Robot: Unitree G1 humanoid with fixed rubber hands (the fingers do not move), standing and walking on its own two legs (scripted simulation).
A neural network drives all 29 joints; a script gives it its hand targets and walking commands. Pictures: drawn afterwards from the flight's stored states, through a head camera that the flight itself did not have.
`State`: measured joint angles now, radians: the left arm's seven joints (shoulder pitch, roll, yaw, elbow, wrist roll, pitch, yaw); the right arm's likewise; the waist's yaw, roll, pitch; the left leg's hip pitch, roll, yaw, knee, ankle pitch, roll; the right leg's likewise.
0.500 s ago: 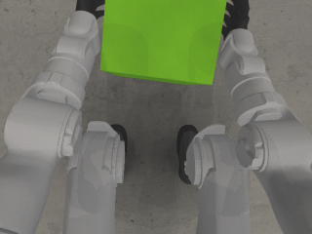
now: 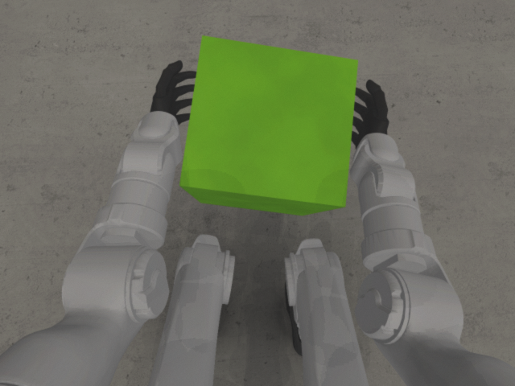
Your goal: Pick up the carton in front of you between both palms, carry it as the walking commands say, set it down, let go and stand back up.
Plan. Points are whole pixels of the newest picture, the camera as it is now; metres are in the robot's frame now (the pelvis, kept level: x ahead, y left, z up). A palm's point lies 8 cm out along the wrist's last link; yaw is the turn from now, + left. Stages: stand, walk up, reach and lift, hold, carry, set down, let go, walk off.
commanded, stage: reach and lift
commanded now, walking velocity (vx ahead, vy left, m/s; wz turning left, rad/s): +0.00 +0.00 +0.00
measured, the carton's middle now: (263, 146) +0.48 +0.00 -0.14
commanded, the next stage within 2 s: none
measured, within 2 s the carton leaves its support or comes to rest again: neither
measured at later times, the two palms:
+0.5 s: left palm (125, 86) +0.46 +0.15 +0.08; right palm (431, 108) +0.45 -0.15 +0.08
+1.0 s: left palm out of the picture +0.42 +0.15 +0.24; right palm out of the picture +0.42 -0.15 +0.24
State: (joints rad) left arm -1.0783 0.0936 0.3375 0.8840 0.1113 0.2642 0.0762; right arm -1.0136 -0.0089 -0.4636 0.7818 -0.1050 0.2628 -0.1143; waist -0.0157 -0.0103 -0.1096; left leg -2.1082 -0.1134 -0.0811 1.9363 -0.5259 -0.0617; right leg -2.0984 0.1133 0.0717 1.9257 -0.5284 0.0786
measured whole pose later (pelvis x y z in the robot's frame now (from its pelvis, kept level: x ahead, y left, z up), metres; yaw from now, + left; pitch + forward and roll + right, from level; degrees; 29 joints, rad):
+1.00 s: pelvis +0.09 +0.00 +0.27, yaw +1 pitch +19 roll +0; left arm -0.37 -0.10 0.28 0.61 0.15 0.28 0.06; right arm -0.37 0.12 -0.31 0.60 -0.15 0.28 -0.06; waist -0.01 -0.01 -0.20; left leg -0.86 -0.08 -0.13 0.93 -0.40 -0.02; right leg -0.85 0.08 0.14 0.93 -0.40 0.03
